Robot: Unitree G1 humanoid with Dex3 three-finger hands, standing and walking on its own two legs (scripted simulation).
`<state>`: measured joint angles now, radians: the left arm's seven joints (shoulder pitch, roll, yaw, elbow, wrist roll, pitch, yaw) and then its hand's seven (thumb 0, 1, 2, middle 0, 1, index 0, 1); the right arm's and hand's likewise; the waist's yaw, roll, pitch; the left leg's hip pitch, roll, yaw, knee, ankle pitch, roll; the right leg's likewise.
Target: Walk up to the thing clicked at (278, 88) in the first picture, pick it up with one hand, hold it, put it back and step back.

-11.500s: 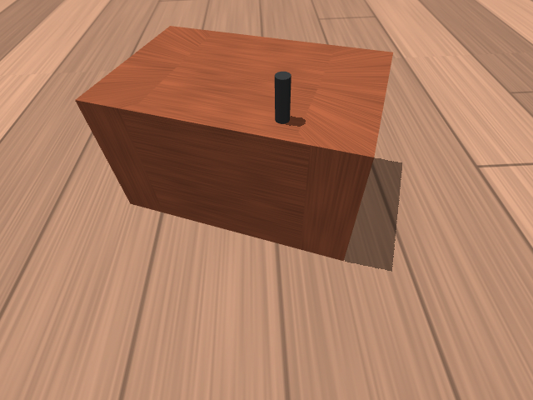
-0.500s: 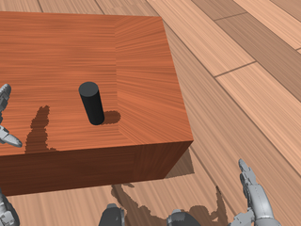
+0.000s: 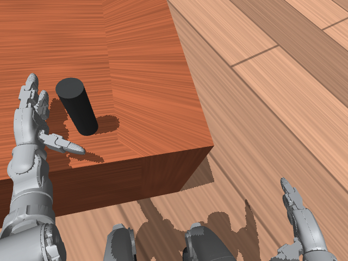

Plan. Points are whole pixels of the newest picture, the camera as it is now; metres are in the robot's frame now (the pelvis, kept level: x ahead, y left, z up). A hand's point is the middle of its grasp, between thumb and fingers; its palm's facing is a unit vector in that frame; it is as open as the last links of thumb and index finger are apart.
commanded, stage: close in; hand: left
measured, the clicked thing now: (80, 110) +0.46 +0.18 +0.01
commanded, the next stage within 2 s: rest palm in 0.20 s
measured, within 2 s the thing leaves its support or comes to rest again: leaves its support in 1.54 s
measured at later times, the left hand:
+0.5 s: hand (85, 119) +0.45 +0.17 +0.00, palm faces +0.06 -1.00 +0.03, open 17.6 cm
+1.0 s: hand (79, 118) +0.45 +0.18 +0.00, palm faces +0.10 -1.00 +0.01, open 12.7 cm
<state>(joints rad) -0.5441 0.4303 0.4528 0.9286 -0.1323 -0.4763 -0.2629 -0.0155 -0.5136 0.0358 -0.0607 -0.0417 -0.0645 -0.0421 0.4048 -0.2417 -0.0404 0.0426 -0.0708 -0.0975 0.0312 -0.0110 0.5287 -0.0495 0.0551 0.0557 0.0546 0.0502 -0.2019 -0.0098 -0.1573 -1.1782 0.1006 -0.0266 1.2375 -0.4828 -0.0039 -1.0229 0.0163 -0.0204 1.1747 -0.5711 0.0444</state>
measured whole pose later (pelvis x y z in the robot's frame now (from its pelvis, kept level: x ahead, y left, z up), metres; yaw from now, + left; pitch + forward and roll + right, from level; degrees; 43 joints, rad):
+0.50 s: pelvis -0.02 -0.01 -0.01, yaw +0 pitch +24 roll -4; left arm -0.63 0.38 0.38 0.99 -0.09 -0.51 -0.14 -0.01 -0.60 0.02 -0.09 -0.03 -0.10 -0.04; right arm 0.43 -0.26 -0.06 -0.07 -0.06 -0.04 0.05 -0.01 0.53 -0.05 0.06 0.06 0.06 0.05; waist -0.22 0.00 -0.15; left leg -1.23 0.10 -0.03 1.27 -0.47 -0.01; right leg -1.09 0.01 -0.02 1.24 -0.57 0.04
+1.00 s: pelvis -0.01 +0.00 -0.01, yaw +0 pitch +24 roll -4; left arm -0.59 0.37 0.37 0.95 -0.08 -0.51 -0.11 -0.01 -0.41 0.35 -0.69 -0.53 -0.69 -0.54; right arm 0.42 -0.24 -0.07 -0.07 -0.05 0.00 0.06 -0.01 0.49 -0.05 0.06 0.05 0.05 0.05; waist -0.20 -0.01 -0.15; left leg -1.19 0.09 -0.02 1.26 -0.48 -0.01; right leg -1.05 0.01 -0.01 1.22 -0.58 0.04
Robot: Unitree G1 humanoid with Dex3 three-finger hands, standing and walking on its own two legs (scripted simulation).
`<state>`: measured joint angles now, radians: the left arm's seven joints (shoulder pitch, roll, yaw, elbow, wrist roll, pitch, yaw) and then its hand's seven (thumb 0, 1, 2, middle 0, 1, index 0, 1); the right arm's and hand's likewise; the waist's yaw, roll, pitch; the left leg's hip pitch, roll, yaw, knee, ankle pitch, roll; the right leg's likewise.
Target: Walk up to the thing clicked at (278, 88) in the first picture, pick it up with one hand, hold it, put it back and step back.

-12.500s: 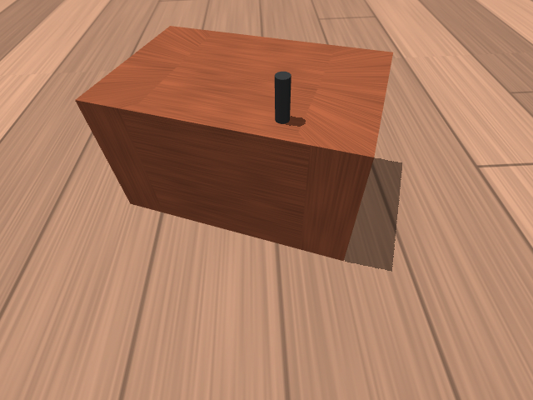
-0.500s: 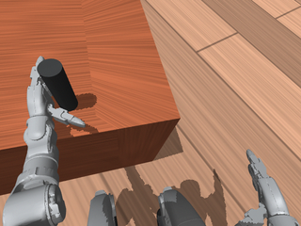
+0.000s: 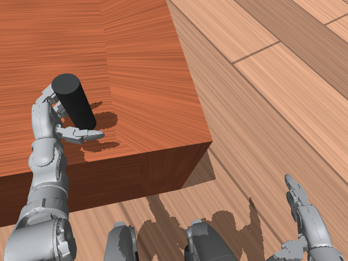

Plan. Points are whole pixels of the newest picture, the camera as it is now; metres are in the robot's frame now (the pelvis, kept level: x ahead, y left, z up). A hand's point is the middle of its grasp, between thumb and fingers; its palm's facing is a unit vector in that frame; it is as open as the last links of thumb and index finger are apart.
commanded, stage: close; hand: left
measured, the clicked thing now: (77, 106) +0.47 +0.18 +0.02
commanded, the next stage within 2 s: settle in 0.22 s
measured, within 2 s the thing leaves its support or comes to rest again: leaves its support in 0.54 s
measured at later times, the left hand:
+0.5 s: hand (85, 115) +0.45 +0.16 +0.01, palm faces +0.06 -1.00 +0.00, open 6.8 cm
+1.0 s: hand (75, 101) +0.46 +0.17 +0.05, palm faces +0.06 -1.00 +0.01, open 6.7 cm
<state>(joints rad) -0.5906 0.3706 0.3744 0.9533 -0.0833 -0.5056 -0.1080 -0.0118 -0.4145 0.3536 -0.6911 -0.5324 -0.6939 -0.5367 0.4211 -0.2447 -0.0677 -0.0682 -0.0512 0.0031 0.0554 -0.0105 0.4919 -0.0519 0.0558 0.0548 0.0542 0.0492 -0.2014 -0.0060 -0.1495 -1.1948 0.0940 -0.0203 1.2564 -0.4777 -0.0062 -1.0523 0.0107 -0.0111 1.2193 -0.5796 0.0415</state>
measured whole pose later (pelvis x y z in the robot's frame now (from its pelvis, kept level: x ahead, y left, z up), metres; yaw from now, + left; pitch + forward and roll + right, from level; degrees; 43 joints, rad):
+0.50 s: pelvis +0.01 +0.00 +0.00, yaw +0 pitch +24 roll -3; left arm -0.56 0.33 0.35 0.91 -0.07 -0.51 -0.10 -0.02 -0.06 1.10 -0.91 -1.06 -0.98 -1.09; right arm 0.43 -0.24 -0.06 -0.09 -0.05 0.02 0.06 -0.01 0.50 -0.06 0.06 0.06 0.05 0.05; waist -0.20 -0.01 -0.15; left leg -1.18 0.10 -0.02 1.25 -0.48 -0.01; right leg -1.04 0.01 -0.01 1.22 -0.59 0.04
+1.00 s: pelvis +0.01 +0.00 +0.02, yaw +0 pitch +20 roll -3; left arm -0.61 0.34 0.32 0.92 -0.10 -0.42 -0.11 -0.03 -0.06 1.16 -0.91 -1.06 -0.97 -1.09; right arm 0.39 -0.24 -0.06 0.02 -0.03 0.04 0.03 -0.01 0.52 -0.05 0.06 0.06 0.05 0.05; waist -0.16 0.00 -0.13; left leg -1.06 0.09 0.00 1.14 -0.45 -0.01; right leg -0.93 0.01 0.01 1.11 -0.54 0.04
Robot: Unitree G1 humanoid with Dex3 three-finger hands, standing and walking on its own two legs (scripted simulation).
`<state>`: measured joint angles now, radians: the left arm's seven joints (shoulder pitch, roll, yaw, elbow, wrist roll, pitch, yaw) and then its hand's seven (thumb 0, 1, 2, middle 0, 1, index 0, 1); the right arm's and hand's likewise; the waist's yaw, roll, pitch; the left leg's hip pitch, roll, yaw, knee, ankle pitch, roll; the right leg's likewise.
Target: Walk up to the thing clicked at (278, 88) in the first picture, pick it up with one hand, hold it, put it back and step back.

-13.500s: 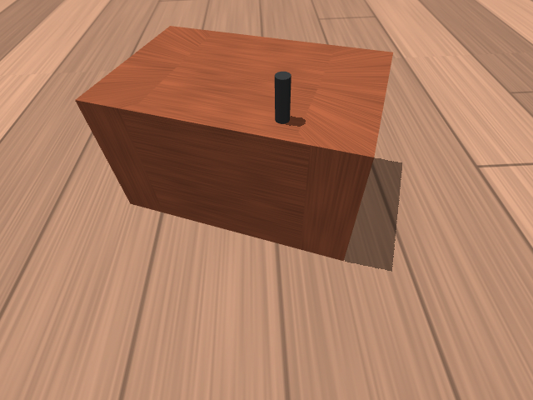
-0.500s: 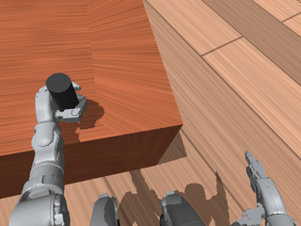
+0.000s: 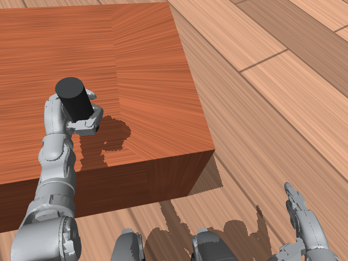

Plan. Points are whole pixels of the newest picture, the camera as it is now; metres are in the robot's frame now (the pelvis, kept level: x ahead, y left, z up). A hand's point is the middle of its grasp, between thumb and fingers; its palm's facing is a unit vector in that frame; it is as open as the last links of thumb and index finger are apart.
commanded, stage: settle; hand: left
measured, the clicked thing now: (80, 110) +0.45 +0.18 +0.04
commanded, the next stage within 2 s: lift in 0.24 s
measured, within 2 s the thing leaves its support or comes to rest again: neither
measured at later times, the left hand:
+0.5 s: hand (82, 102) +0.47 +0.18 +0.06, palm faces +0.05 -1.00 +0.00, open 6.7 cm
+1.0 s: hand (68, 101) +0.41 +0.17 +0.13, palm faces +0.05 -1.00 -0.02, open 6.7 cm
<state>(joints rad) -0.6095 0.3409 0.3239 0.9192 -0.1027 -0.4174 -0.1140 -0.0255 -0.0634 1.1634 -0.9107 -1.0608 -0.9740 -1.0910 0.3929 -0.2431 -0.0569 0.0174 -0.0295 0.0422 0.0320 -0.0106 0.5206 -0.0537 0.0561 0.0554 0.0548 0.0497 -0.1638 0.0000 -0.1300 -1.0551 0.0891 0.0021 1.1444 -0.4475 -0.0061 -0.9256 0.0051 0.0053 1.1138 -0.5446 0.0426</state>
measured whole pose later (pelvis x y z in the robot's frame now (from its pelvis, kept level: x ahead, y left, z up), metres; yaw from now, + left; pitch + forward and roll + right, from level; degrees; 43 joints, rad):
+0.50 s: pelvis +0.01 +0.00 +0.01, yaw +0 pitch +19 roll -3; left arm -0.62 0.35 0.30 0.91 -0.11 -0.36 -0.12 -0.03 -0.06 1.15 -0.90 -1.07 -0.97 -1.10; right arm 0.37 -0.24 -0.06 0.08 -0.02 0.06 0.03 -0.01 0.53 -0.05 0.06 0.06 0.05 0.05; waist -0.15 0.00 -0.13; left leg -0.98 0.09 0.01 1.08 -0.44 0.00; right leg -0.85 0.00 0.01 1.04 -0.52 0.05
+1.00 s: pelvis +0.02 +0.00 +0.04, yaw +0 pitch +11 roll -2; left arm -0.37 0.25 0.19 0.51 -0.16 -0.18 -0.09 -0.02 -0.04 1.14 -0.90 -1.07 -0.96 -1.10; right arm 0.37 -0.23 -0.10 0.21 0.03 0.06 -0.01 -0.01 0.54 -0.05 0.05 0.05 0.05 0.05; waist -0.06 0.02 -0.13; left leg -0.72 0.07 0.04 0.91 -0.40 0.00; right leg -0.60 -0.02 0.02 0.88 -0.48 0.05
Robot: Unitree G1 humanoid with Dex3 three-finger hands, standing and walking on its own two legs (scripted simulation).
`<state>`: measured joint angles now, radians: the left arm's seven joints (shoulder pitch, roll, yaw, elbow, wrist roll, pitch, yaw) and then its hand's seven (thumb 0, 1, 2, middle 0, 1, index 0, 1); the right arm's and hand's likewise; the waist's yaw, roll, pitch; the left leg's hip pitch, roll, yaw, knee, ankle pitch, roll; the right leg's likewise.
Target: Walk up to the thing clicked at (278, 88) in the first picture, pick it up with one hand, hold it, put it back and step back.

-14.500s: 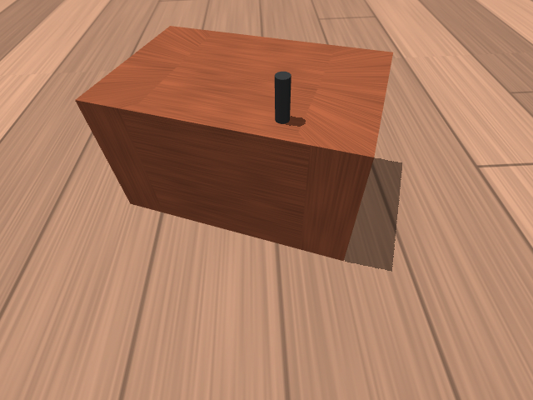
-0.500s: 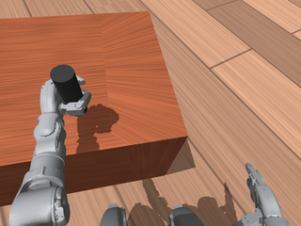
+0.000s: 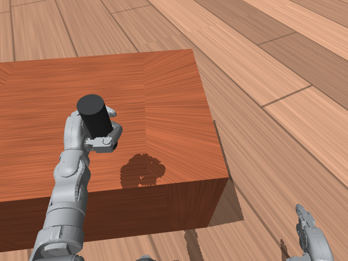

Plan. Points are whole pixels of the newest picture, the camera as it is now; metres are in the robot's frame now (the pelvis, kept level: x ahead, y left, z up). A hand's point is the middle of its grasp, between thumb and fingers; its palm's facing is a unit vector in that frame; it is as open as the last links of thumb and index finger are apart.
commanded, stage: lift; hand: left
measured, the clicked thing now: (100, 126) +0.39 +0.18 +0.10
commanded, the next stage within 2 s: hold in 0.58 s
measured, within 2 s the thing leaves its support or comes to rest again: neither
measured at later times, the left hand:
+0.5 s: hand (101, 136) +0.34 +0.16 +0.14, palm faces +0.08 -1.00 -0.02, open 6.7 cm
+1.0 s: hand (92, 133) +0.33 +0.16 +0.16, palm faces +0.08 -1.00 -0.02, open 6.7 cm
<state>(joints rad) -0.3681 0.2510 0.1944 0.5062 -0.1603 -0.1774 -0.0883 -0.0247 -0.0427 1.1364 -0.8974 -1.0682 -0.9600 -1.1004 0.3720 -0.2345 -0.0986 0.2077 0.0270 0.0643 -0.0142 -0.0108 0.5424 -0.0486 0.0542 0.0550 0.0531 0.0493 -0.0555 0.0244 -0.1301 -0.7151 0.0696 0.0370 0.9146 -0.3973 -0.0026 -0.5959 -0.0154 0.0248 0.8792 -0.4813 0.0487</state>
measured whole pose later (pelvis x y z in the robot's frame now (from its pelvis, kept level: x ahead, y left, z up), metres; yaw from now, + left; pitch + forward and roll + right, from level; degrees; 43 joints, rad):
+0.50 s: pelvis -0.01 -0.01 +0.02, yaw +1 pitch +5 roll +0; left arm -0.22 0.22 0.18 0.24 -0.18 -0.01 -0.07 -0.02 -0.04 1.13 -0.90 -1.07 -0.96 -1.10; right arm 0.30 -0.23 -0.09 0.42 0.05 -0.01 -0.06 -0.01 0.55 -0.05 0.05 0.05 0.05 0.05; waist -0.03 0.03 -0.08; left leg -0.52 0.06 0.03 0.76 -0.32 -0.02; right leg -0.42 -0.02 0.02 0.77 -0.43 0.03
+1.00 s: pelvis +0.00 -0.01 +0.03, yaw +1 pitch +2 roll +0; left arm -0.16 0.22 0.18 0.11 -0.19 0.10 -0.07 -0.02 -0.03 1.12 -0.89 -1.07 -0.95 -1.11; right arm 0.30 -0.22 -0.08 0.46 0.05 -0.07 -0.07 -0.01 0.53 -0.05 0.05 0.05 0.05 0.05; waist -0.02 0.03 -0.07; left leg -0.41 0.05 0.04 0.67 -0.30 -0.01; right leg -0.30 -0.03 0.01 0.66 -0.40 0.04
